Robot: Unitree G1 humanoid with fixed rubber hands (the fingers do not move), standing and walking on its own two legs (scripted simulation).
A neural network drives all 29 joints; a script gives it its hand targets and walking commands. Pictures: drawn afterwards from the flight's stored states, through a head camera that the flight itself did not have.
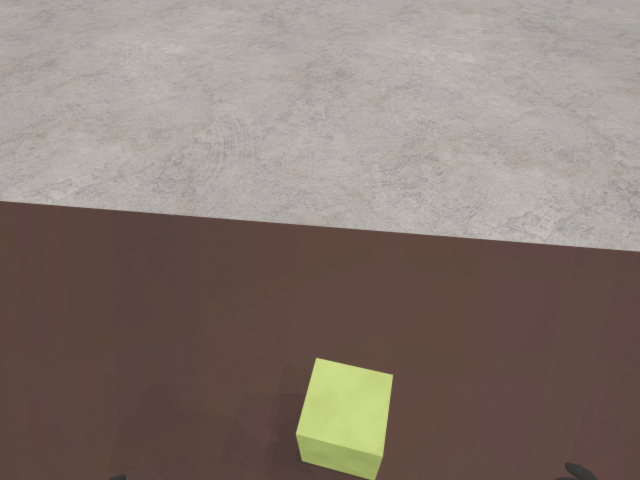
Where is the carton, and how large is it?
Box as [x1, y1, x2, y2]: [296, 358, 392, 479]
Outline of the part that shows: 316,358 296,431 296,437 302,460 369,479 374,479 382,457 392,375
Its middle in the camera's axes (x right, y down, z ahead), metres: +0.07 +0.50 +1.08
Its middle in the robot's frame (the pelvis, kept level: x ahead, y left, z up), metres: +0.41 -0.02 -0.66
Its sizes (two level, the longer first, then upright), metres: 0.210 0.200 0.250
